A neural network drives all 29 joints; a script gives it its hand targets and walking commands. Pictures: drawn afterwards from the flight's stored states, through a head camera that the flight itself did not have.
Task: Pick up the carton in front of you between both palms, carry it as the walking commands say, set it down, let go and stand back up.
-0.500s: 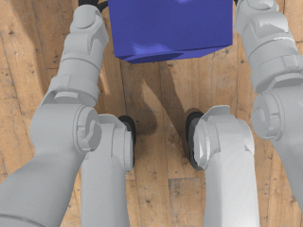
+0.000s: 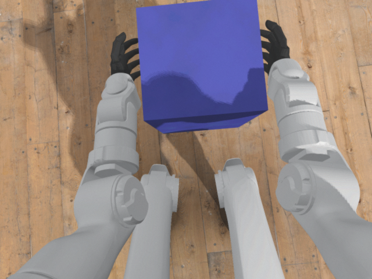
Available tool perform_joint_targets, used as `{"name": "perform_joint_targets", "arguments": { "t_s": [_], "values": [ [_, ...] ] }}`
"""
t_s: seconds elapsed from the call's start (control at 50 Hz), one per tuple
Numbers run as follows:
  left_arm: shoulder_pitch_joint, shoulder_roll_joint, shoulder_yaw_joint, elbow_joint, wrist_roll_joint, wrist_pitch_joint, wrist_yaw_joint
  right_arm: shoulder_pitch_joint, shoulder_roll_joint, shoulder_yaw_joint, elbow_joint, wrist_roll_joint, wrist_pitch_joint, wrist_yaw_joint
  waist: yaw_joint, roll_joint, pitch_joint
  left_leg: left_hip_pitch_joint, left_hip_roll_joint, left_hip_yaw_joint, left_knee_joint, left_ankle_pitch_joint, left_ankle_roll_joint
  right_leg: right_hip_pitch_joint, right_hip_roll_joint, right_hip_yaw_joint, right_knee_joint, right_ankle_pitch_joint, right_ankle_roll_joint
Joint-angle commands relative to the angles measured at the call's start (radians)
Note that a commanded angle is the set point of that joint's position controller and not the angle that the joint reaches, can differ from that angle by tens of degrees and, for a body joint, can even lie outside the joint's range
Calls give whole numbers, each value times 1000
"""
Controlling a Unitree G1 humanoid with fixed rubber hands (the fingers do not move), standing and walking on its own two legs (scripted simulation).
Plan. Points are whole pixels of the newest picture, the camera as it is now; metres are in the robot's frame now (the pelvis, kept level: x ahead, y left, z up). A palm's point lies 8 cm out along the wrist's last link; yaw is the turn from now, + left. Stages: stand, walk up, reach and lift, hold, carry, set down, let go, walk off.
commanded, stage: reach and lift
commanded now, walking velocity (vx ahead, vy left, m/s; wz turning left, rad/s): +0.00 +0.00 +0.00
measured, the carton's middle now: (198, 81) +0.50 -0.03 -0.14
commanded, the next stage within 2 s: none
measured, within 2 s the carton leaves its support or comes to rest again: neither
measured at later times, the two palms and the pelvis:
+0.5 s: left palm (81, 54) +0.47 +0.13 +0.08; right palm (314, 40) +0.46 -0.17 +0.08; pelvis +0.04 +0.00 +0.13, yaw -1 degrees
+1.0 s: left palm out of the picture +0.43 +0.14 +0.24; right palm out of the picture +0.42 -0.16 +0.24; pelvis +0.09 +0.00 +0.27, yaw -2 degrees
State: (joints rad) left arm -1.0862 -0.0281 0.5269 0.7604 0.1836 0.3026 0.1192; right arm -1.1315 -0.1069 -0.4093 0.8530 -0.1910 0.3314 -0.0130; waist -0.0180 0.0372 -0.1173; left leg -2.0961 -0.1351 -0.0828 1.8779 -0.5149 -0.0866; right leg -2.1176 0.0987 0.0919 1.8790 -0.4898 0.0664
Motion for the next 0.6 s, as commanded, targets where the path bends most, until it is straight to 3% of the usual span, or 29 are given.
{"name": "perform_joint_targets", "arguments": {
  "t_s": [0.0,0.18,0.3,0.58],
  "values": [
    [-667,-1010,-463,39,-90,3,-241,-582,1036,363,-22,92,-14,235,-30,-37,-945,470,-71,185,-237,34,50,594,56,-180,-258,53,-52],
    [-553,-1092,-590,-46,-134,22,-261,-496,1129,496,-145,146,3,246,-26,-42,-1089,659,-69,173,-354,137,42,804,64,-177,-361,171,-39],
    [-441,-1127,-677,-88,-169,28,-267,-396,1170,582,-202,184,7,238,-18,-50,-1068,767,-67,155,-439,175,40,924,69,-162,-440,213,-32],
    [-147,-1150,-709,-70,-153,-3,-269,-119,1210,599,-195,152,-27,219,-7,-42,-833,1031,-50,87,-704,227,46,1180,60,-97,-699,262,-39]
  ]
}}
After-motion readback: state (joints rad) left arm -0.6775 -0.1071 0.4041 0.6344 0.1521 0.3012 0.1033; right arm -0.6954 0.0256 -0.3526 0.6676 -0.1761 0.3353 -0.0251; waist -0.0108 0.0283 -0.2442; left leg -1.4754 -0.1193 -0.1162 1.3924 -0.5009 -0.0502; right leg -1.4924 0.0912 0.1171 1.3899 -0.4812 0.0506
